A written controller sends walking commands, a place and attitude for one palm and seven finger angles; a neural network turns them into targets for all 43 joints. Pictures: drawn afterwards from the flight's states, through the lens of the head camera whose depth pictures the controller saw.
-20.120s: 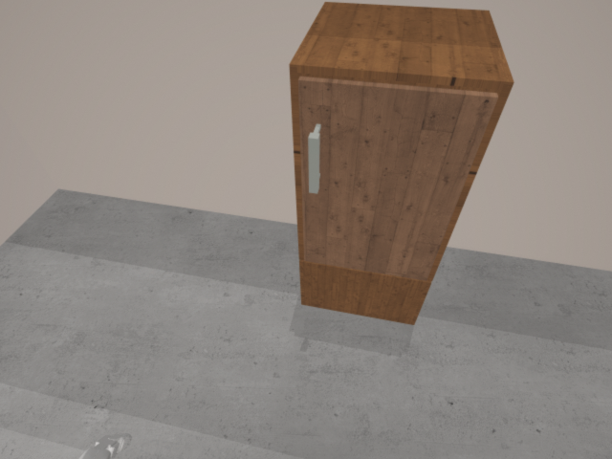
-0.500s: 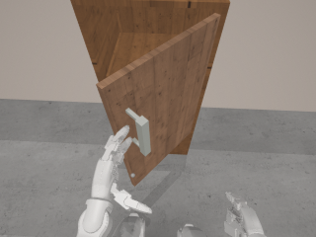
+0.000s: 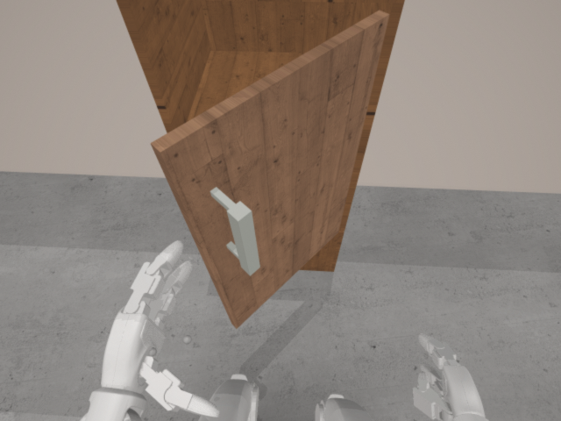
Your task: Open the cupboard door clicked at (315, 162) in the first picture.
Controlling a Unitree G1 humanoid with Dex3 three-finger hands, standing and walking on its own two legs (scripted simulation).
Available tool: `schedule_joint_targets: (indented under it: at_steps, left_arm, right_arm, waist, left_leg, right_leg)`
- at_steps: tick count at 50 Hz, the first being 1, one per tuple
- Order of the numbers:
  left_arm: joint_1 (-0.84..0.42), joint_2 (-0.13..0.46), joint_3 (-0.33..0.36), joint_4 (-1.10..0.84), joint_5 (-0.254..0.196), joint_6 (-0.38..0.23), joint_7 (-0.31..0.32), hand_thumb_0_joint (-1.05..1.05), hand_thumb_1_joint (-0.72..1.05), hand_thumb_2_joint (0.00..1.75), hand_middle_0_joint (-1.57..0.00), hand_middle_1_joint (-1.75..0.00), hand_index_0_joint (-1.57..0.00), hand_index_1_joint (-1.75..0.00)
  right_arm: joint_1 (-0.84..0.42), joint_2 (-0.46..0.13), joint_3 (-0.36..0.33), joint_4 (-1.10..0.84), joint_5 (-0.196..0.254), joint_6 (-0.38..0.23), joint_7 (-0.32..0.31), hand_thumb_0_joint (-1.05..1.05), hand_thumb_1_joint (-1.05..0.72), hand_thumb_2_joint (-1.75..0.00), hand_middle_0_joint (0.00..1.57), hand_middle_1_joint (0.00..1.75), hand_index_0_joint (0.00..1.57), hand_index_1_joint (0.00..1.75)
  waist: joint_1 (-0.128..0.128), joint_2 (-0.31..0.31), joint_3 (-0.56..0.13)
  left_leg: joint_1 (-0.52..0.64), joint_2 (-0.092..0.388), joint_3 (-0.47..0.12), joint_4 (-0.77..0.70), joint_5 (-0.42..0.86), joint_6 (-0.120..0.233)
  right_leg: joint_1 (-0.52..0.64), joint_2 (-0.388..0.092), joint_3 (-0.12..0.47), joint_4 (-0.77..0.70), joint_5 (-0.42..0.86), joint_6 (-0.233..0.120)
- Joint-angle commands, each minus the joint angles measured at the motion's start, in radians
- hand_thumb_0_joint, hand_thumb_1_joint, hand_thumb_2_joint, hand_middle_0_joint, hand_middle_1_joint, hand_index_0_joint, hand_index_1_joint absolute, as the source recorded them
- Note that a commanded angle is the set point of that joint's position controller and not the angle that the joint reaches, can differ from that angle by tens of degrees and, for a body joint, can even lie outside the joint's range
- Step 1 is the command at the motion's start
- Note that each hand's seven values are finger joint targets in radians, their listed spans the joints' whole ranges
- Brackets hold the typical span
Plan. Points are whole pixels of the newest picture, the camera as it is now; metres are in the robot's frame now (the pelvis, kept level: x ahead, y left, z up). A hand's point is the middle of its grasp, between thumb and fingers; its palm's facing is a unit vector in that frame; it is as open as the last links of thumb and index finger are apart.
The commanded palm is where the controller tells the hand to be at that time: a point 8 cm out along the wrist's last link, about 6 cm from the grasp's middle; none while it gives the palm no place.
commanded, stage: draw the hand back to the body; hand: left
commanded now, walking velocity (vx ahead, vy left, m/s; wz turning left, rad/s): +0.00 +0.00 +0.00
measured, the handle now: (236, 233) +0.36 +0.08 +0.06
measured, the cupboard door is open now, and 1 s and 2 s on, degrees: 48 48 48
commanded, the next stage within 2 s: step back with the hand held close in 1.54 s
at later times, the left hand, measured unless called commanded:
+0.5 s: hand (95, 324) +0.21 +0.19 +0.14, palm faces +0.00 -0.99 -0.11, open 16.1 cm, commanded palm +0.18 +0.25 +0.16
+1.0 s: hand out of the picture +0.23 +0.28 +0.23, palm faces +0.35 -0.85 -0.39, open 11.0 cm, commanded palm +0.18 +0.32 +0.25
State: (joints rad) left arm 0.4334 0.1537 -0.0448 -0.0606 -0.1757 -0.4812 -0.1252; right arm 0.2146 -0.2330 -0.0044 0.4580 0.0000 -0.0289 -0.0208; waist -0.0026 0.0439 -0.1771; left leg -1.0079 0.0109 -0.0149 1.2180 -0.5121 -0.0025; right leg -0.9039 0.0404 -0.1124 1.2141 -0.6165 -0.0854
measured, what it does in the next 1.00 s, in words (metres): rises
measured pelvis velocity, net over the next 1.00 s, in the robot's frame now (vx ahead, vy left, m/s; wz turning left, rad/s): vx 0.04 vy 0.04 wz -0.02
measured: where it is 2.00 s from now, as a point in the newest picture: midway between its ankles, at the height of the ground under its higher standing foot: outside the picture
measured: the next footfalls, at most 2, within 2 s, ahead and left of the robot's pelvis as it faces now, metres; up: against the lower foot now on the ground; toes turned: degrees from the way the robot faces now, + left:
none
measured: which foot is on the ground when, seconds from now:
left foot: down 0.00-1.00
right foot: down 0.00-1.00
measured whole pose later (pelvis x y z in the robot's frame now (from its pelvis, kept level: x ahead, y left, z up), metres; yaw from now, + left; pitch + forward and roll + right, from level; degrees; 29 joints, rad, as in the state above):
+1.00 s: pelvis +0.04 +0.04 +0.10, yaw -1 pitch -1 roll -1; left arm 0.53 0.35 0.23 -0.41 -0.06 -0.03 0.13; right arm 0.23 -0.22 0.07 0.55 0.02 -0.07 -0.09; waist 0.05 0.06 -0.05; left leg -0.25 -0.03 0.04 0.55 -0.29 0.05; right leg -0.15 0.01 -0.04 0.51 -0.35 -0.02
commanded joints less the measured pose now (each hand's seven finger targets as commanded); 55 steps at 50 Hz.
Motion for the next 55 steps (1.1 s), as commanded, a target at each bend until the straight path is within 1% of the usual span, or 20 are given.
schedule_joint_targets:
  at_steps: [1,4,5,6,9,12,15,19,22,23,24,25,26,27,30,33,40,44,46,55]
  left_arm:
    - [-0.025,0.137,0.104,-0.323,-0.025,-0.04,-0.004,0.0,-0.5,0.3,-0.15,-0.3,-0.15,-0.3]
    - [0.025,0.168,0.149,-0.383,-0.025,0.025,0.031,0.0,-0.5,0.3,-0.15,-0.3,-0.15,-0.3]
    - [0.04,0.139,0.129,-0.385,-0.028,0.047,0.039,0.0,-0.5,0.3,-0.15,-0.3,-0.15,-0.3]
    - [0.047,0.141,0.145,-0.362,-0.032,0.068,0.046,0.0,-0.5,0.3,-0.15,-0.3,-0.15,-0.3]
    - [0.038,0.107,0.119,-0.318,-0.046,0.11,0.033,0.0,-0.5,0.3,-0.15,-0.3,-0.15,-0.3]
    - [0.051,0.114,0.11,-0.319,-0.058,0.124,-0.008,0.0,-0.5,0.3,-0.15,-0.3,-0.15,-0.3]
    - [0.069,0.157,0.145,-0.363,-0.078,0.124,-0.044,0.0,-0.5,0.3,-0.15,-0.3,-0.15,-0.3]
    - [0.052,0.228,0.233,-0.419,-0.101,0.116,-0.045,0.0,-0.47,0.32,-0.15,-0.3,-0.15,-0.3]
    - [0.076,0.212,0.24,-0.471,-0.116,0.116,-0.045,0.0,-0.36,0.36,-0.16,-0.3,-0.16,-0.3]
    - [0.091,0.207,0.24,-0.465,-0.122,0.125,-0.047,0.0,-0.32,0.37,-0.16,-0.3,-0.16,-0.3]
    - [0.135,0.342,0.251,-0.475,0.027,0.213,0.073,0.0,-0.29,0.39,-0.16,-0.3,-0.16,-0.3]
    - [0.122,0.248,0.188,-0.535,0.043,0.257,0.127,0.0,-0.26,0.4,-0.16,-0.3,-0.16,-0.3]
    - [0.156,0.223,0.173,-0.523,0.052,0.29,0.155,0.0,-0.22,0.42,-0.16,-0.3,-0.16,-0.3]
    - [0.162,0.209,0.156,-0.531,0.072,0.313,0.177,0.0,-0.18,0.43,-0.16,-0.3,-0.16,-0.3]
    - [0.141,0.257,0.204,-0.507,0.101,0.36,0.229,0.0,-0.08,0.48,-0.16,-0.3,-0.16,-0.3]
    - [0.079,0.279,0.23,-0.524,0.114,0.372,0.259,0.0,0.02,0.52,-0.17,-0.3,-0.17,-0.3]
    - [0.009,0.311,0.291,-0.56,0.125,0.386,0.285,0.0,0.27,0.63,-0.18,-0.3,-0.18,-0.3]
    - [0.062,0.33,0.35,-0.541,0.115,0.389,0.28,0.0,0.41,0.69,-0.18,-0.3,-0.18,-0.3]
    - [0.048,0.332,0.367,-0.555,0.112,0.388,0.273,0.0,0.48,0.72,-0.19,-0.3,-0.19,-0.3]
    - [-0.027,0.392,0.485,-0.573,0.099,0.375,0.267,0.0,0.8,0.86,-0.2,-0.3,-0.2,-0.3]
  right_arm:
    - [-0.026,-0.092,-0.041,-0.176,0.009,-0.054,-0.019,0.0,-0.9,-0.9,0.2,0.3,0.2,0.3]
    - [-0.027,-0.085,-0.037,-0.197,0.021,-0.036,-0.026,0.0,-0.9,-0.9,0.2,0.3,0.2,0.3]
    - [-0.029,-0.078,-0.032,-0.203,0.025,-0.032,-0.027,0.0,-0.9,-0.9,0.2,0.3,0.2,0.3]
    - [-0.026,-0.078,-0.031,-0.198,0.029,-0.026,-0.03,0.0,-0.9,-0.9,0.2,0.3,0.2,0.3]
    - [-0.028,-0.09,-0.023,-0.195,0.034,-0.028,-0.041,0.0,-0.9,-0.9,0.2,0.3,0.2,0.3]
    - [-0.017,-0.104,-0.018,-0.196,0.034,-0.04,-0.045,0.0,-0.9,-0.9,0.2,0.3,0.2,0.3]
    - [-0.022,-0.107,-0.014,-0.203,0.037,-0.054,-0.049,0.0,-0.9,-0.9,0.2,0.3,0.2,0.3]
    - [-0.022,-0.103,-0.011,-0.199,0.039,-0.067,-0.053,0.0,-0.9,-0.9,0.2,0.3,0.2,0.3]
    - [-0.023,-0.097,-0.009,-0.201,0.047,-0.082,-0.048,0.0,-0.9,-0.9,0.2,0.3,0.2,0.3]
    - [-0.021,-0.097,-0.007,-0.199,0.049,-0.085,-0.047,0.0,-0.9,-0.9,0.2,0.3,0.2,0.3]
    - [-0.032,-0.098,-0.009,-0.203,0.043,-0.063,-0.077,0.0,-0.9,-0.9,0.2,0.3,0.2,0.3]
    - [-0.042,-0.08,0.006,-0.218,0.042,-0.058,-0.088,0.0,-0.9,-0.9,0.2,0.3,0.2,0.3]
    - [-0.026,-0.08,0.004,-0.209,0.043,-0.054,-0.091,0.0,-0.9,-0.9,0.2,0.3,0.2,0.3]
    - [-0.023,-0.083,0.006,-0.201,0.039,-0.049,-0.092,0.0,-0.9,-0.9,0.2,0.3,0.2,0.3]
    - [-0.039,-0.092,0.011,-0.179,0.034,-0.037,-0.1,0.0,-0.9,-0.9,0.2,0.3,0.2,0.3]
    - [-0.054,-0.094,0.019,-0.169,0.03,-0.045,-0.107,0.0,-0.9,-0.9,0.2,0.3,0.2,0.3]
    - [-0.085,-0.092,0.036,-0.114,0.024,-0.084,-0.104,0.0,-0.9,-0.9,0.2,0.3,0.2,0.3]
    - [-0.099,-0.099,0.029,-0.085,0.019,-0.098,-0.091,0.0,-0.9,-0.9,0.2,0.3,0.2,0.3]
    - [-0.107,-0.098,0.027,-0.073,0.018,-0.099,-0.083,0.0,-0.9,-0.9,0.2,0.3,0.2,0.3]
    - [-0.129,-0.103,0.012,-0.035,0.012,-0.099,-0.069,0.0,-0.9,-0.9,0.2,0.3,0.2,0.3]
  waist:
    - [0.007,-0.035,-0.291]
    - [0.027,-0.003,-0.288]
    - [0.017,-0.012,-0.251]
    - [0.009,-0.05,-0.216]
    - [-0.026,-0.102,-0.121]
    - [-0.035,-0.102,-0.084]
    - [-0.017,-0.047,-0.088]
    - [0.003,-0.014,-0.089]
    - [0.014,0.055,-0.104]
    - [0.013,0.045,-0.092]
    - [0.061,0.03,-0.109]
    - [0.03,0.044,-0.06]
    - [0.023,0.037,-0.03]
    - [0.023,0.05,-0.016]
    - [0.02,-0.034,0.019]
    - [0.022,-0.04,0.033]
    - [0.038,0.063,0.058]
    - [0.055,0.001,0.056]
    - [0.052,-0.004,0.076]
    - [0.061,0.036,0.098]
  left_leg:
    - [0.205,-0.02,-0.017,-0.123,0.221,0.03]
    - [0.28,-0.023,-0.015,-0.189,0.254,0.033]
    - [0.288,-0.025,-0.012,-0.205,0.246,0.034]
    - [0.288,-0.023,-0.013,-0.216,0.229,0.032]
    - [0.288,-0.021,-0.022,-0.241,0.182,0.035]
    - [0.323,-0.019,-0.028,-0.275,0.181,0.034]
    - [0.364,-0.021,-0.028,-0.3,0.201,0.035]
    - [0.412,-0.02,-0.03,-0.338,0.227,0.034]
    - [0.488,-0.018,-0.029,-0.376,0.276,0.031]
    - [0.498,-0.016,-0.033,-0.387,0.282,0.03]
    - [0.527,0.0,-0.027,-0.438,0.279,0.035]
    - [0.553,-0.005,-0.018,-0.457,0.283,0.037]
    - [0.563,0.001,-0.026,-0.473,0.282,0.035]
    - [0.582,0.002,-0.024,-0.485,0.292,0.038]
    - [0.618,0.007,-0.026,-0.529,0.293,0.043]
    - [0.676,0.009,-0.032,-0.585,0.272,0.043]
    - [0.795,0.013,-0.047,-0.693,0.336,0.033]
    - [0.836,0.021,-0.045,-0.735,0.449,0.027]
    - [0.858,0.024,-0.037,-0.75,0.496,0.025]
    - [0.919,0.025,-0.025,-0.811,0.528,0.019]
  right_leg:
    - [0.233,-0.048,0.201,-0.266,0.413,0.088]
    - [0.279,-0.031,0.169,-0.294,0.422,0.081]
    - [0.28,-0.031,0.163,-0.314,0.421,0.085]
    - [0.279,-0.03,0.162,-0.336,0.408,0.092]
    - [0.263,-0.033,0.161,-0.398,0.344,0.102]
    - [0.266,-0.033,0.144,-0.418,0.348,0.103]
    - [0.296,-0.033,0.143,-0.433,0.363,0.097]
    - [0.33,-0.02,0.126,-0.445,0.361,0.084]
    - [0.337,-0.004,0.083,-0.438,0.4,0.071]
    - [0.339,0.0,0.071,-0.441,0.402,0.07]
    - [0.368,-0.042,0.14,-0.518,0.391,0.055]
    - [0.366,-0.046,0.135,-0.547,0.392,0.061]
    - [0.359,-0.045,0.114,-0.549,0.386,0.062]
    - [0.372,-0.043,0.107,-0.555,0.396,0.063]
    - [0.421,-0.042,0.099,-0.608,0.391,0.067]
    - [0.457,-0.041,0.089,-0.647,0.353,0.065]
    - [0.568,-0.042,0.084,-0.719,0.399,0.055]
    - [0.655,-0.039,0.074,-0.754,0.483,0.057]
    - [0.672,-0.038,0.075,-0.771,0.517,0.06]
    - [0.747,-0.035,0.084,-0.839,0.552,0.057]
